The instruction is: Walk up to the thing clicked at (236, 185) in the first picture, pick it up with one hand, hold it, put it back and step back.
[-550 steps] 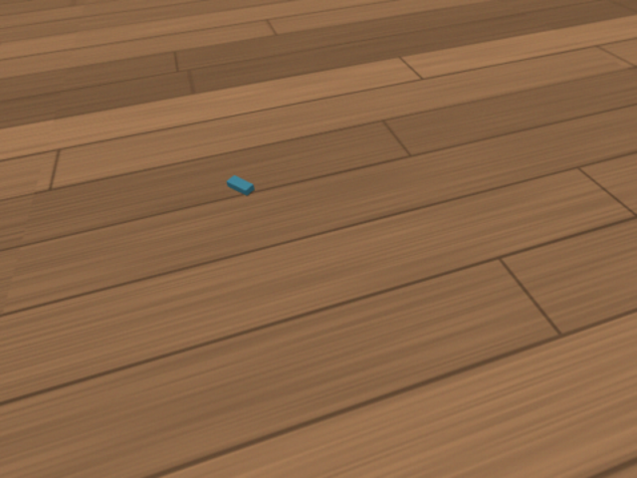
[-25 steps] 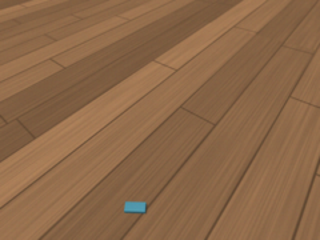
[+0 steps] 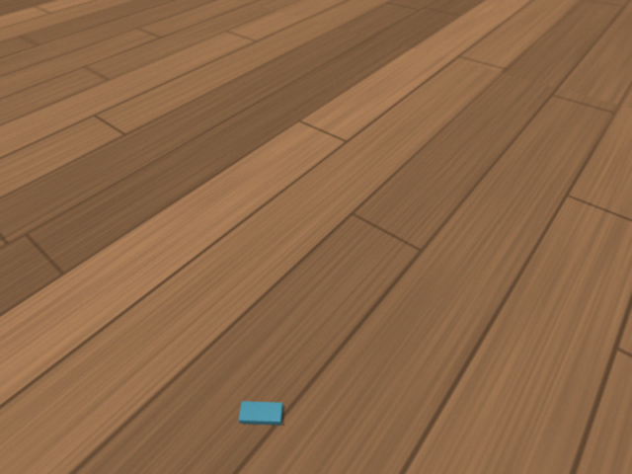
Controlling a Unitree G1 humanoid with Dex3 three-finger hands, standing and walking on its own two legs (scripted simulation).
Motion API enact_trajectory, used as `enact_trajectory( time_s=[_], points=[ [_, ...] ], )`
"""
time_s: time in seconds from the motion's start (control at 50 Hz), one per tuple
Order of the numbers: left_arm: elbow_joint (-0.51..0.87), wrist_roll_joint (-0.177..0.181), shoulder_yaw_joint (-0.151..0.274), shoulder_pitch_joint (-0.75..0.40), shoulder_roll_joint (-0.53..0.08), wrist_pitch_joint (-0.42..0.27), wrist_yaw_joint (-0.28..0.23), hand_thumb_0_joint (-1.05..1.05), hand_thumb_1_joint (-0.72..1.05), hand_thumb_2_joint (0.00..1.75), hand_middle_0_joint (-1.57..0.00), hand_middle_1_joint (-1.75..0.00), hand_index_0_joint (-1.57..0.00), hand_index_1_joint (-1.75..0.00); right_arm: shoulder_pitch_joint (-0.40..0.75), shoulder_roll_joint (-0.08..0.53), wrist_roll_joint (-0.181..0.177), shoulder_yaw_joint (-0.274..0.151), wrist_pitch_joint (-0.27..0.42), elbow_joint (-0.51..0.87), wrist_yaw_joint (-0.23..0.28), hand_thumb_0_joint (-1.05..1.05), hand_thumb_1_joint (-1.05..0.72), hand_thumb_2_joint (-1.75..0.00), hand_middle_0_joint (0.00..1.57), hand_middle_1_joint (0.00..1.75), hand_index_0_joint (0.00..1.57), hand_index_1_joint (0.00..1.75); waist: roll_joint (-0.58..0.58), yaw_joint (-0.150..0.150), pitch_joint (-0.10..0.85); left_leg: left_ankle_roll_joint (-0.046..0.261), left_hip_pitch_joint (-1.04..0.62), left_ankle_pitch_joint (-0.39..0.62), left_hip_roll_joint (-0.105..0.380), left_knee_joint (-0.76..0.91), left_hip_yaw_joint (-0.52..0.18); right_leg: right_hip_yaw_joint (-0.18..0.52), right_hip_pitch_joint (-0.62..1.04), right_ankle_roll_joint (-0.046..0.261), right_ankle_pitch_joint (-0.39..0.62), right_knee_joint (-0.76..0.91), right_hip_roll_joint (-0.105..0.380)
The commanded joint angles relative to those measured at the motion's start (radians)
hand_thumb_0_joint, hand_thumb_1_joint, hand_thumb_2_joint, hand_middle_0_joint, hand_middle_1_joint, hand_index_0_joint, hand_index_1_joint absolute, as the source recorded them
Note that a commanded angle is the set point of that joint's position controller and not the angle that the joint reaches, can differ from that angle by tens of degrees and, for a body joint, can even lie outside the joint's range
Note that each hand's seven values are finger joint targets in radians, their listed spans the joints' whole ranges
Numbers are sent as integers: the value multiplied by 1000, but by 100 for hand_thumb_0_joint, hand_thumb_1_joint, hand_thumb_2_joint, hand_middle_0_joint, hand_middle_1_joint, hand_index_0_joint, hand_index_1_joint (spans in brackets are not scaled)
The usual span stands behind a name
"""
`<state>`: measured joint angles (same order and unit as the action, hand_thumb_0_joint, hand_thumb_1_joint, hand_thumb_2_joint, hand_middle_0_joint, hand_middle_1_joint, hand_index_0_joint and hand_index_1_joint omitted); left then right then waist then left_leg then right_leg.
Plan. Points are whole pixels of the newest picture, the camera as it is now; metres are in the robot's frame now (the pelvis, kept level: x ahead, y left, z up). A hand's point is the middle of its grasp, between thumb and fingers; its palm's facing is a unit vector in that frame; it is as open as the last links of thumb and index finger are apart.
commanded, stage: stand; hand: left
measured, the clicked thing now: (261, 413) +0.43 +0.23 -0.77
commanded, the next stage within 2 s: walk up in 0.62 s
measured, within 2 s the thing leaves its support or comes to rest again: neither
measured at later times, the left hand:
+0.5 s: hand out of the picture +0.07 +0.25 -0.16, palm faces -0.02 -0.94 -0.34, open 7.4 cm
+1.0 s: hand out of the picture +0.07 +0.30 -0.19, palm faces -0.02 -0.93 -0.38, open 7.4 cm
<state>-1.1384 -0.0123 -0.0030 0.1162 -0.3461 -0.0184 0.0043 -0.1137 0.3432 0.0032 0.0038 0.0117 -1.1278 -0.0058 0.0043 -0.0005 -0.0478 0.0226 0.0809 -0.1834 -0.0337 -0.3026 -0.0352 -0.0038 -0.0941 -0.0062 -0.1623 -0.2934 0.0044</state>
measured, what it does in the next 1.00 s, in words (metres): steps on the spot: left foot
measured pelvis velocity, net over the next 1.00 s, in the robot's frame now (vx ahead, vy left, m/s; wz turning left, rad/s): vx -0.08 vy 0.03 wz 0.04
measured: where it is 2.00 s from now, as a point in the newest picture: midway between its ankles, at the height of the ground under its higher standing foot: outside the picture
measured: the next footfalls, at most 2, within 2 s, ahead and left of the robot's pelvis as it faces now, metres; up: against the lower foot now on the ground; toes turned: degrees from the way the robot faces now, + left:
left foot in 1.00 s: -0.06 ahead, +0.16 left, +0.00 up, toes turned -1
right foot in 1.42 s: -0.19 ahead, -0.11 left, +0.00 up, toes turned -2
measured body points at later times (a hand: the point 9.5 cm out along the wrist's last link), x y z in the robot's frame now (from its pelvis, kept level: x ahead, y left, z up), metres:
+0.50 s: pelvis +0.00 -0.01 +0.00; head +0.01 -0.01 +0.45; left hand +0.07 +0.30 -0.13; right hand +0.07 -0.31 -0.13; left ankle -0.01 +0.10 -0.75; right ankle +0.00 -0.12 -0.75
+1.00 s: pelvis -0.08 +0.03 -0.04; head -0.01 +0.06 +0.41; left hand +0.07 +0.35 -0.16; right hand +0.01 -0.30 -0.14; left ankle -0.10 +0.16 -0.75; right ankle +0.00 -0.12 -0.75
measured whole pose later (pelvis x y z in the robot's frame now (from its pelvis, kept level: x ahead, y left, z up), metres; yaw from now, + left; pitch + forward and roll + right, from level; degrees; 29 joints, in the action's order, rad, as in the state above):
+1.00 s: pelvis -0.08 +0.03 -0.04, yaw +2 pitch -1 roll +0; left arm -0.89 -0.03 0.05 0.01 -0.41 0.06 -0.01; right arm -0.14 0.41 0.02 -0.07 -0.04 -0.93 -0.01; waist 0.05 -0.02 -0.18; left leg 0.01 0.28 -0.38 -0.02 -0.69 -0.05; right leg 0.00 -0.43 -0.02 -0.25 -0.69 0.07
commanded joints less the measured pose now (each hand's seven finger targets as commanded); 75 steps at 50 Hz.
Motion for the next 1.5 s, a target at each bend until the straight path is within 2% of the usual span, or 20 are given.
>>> enact_trajectory(
  time_s=[0.0,0.58,0.6,0.66,0.74,0.78,0.82,0.9,0.94,0.96,0.98,1.0,1.02,1.08,1.24,1.32,1.38,1.4,1.44,1.48],
  points=[
    [62,3,39,-37,-213,-17,-16,0,90,90,-20,-30,-20,-30,31,219,2,-39,26,56,18,0,-90,-90,20,30,20,30,-23,-2,70,3,33,168,152,51,-108,102,44,29,137,23,130],
    [57,5,39,-25,-217,-16,-14,0,90,90,-20,-30,-20,-30,22,219,4,-30,23,57,20,0,-90,-90,20,30,20,30,-8,2,61,4,29,156,150,40,-108,104,32,33,142,28,132],
    [90,22,83,-49,-278,-2,-22,0,90,90,-20,-30,-20,-30,53,273,-4,-57,3,67,18,0,-90,-90,20,30,20,30,6,10,-73,17,102,333,133,-51,-116,104,-62,39,345,-60,122],
    [132,24,92,-22,-266,12,-28,0,90,90,-20,-30,-20,-30,21,260,-17,-68,-14,106,17,0,-90,-90,20,30,20,30,4,4,84,37,60,418,127,-154,-92,93,-14,74,405,-138,126],
    [197,15,104,-56,-288,31,-26,0,90,90,-20,-30,-20,-30,8,247,-13,-80,-38,155,17,0,-90,-90,20,30,20,30,55,4,164,27,87,223,51,-349,-53,188,-54,171,415,-139,232],
    [234,3,110,-90,-311,38,-30,0,90,90,-20,-30,-20,-30,-23,233,-4,-89,-54,172,17,0,-90,-90,20,30,20,30,172,4,125,15,152,-230,-22,-565,-16,299,-136,272,446,-96,365],
    [273,-14,119,-110,-319,38,-35,0,90,90,-20,-30,-20,-30,-73,238,3,-99,-68,196,11,0,-90,-90,20,30,20,30,163,-15,82,27,172,-406,6,-739,-102,309,-247,308,409,-101,408],
    [316,-30,113,-130,-298,45,-39,0,90,90,-20,-30,-20,-30,-128,239,2,-113,-56,215,8,0,-90,-90,20,30,20,30,148,-21,105,12,219,-311,32,-491,-33,206,-151,206,369,-232,289],
    [339,-14,104,-140,-282,65,-32,0,90,90,-20,-30,-20,-30,-181,228,26,-119,-40,199,13,0,-90,-90,20,30,20,30,61,-49,87,2,129,-28,25,-182,12,134,-193,123,210,-382,183],
    [349,-3,94,-79,-221,75,-32,0,90,90,-20,-30,-20,-30,-127,283,52,-132,-33,228,18,0,-90,-90,20,30,20,30,-133,-12,63,38,109,195,168,-60,-218,75,-284,64,22,-549,41],
    [343,-3,93,-42,-196,80,-37,0,90,90,-20,-30,-20,-30,-74,361,59,-147,-26,260,17,0,-90,-90,20,30,20,30,-241,14,63,126,55,468,325,-70,-403,75,-429,26,-453,-698,-111],
    [348,-13,107,-66,-234,84,-46,0,90,90,-20,-30,-20,-30,-85,423,37,-159,-25,279,15,0,-90,-90,20,30,20,30,-226,-41,110,264,163,498,442,-64,-488,192,-357,18,-547,-853,-127],
    [337,-18,115,-114,-252,86,-49,0,90,90,-20,-30,-20,-30,-61,401,37,-157,-23,281,22,0,-90,-90,20,30,20,30,-156,-45,83,268,217,427,423,-55,-469,245,-347,25,-521,-938,-124],
    [315,3,114,22,-245,87,-41,0,90,90,-20,-30,-20,-30,36,313,35,-133,-15,315,48,0,-90,-90,20,30,20,30,-159,47,49,197,86,440,301,-155,-254,230,-458,17,-351,-1011,-111],
    [392,-14,131,0,-220,76,-24,0,90,90,-20,-30,-20,-30,-119,302,20,-139,-10,329,68,0,-90,-90,20,30,20,30,-141,-45,120,231,-144,587,332,-238,-235,157,-433,-29,-386,-725,-64],
    [370,-15,139,78,-218,76,-9,0,90,90,-20,-30,-20,-30,-58,327,26,-139,-18,366,58,0,-90,-90,20,30,20,30,-188,-18,136,202,18,391,318,-220,-198,62,-254,-5,-340,-518,-31],
    [318,-20,150,213,-208,69,0,0,90,90,-20,-30,-20,-30,10,328,15,-132,-34,388,47,0,-90,-90,20,30,20,30,-176,52,168,130,170,223,271,-285,-133,2,-46,42,-110,-209,-22],
    [322,-27,158,215,-238,64,-2,0,90,90,-20,-30,-20,-30,11,291,11,-119,-39,390,44,0,-90,-90,20,30,20,30,-109,56,138,76,273,102,220,-339,-111,95,-8,67,-76,-143,29],
    [388,-36,190,112,-415,58,-1,0,90,90,-20,-30,-20,-30,47,233,-1,-113,-42,405,66,0,-90,-90,20,30,20,30,289,80,42,-23,424,-483,-55,-809,-50,580,-241,326,133,-33,405],
    [433,-21,160,-2,-316,48,-12,0,90,90,-20,-30,-20,-30,-23,262,-10,-110,-43,362,65,0,-90,-90,20,30,20,30,111,6,-22,-21,399,-398,-55,-967,-173,385,-295,272,251,-97,303]
  ],
)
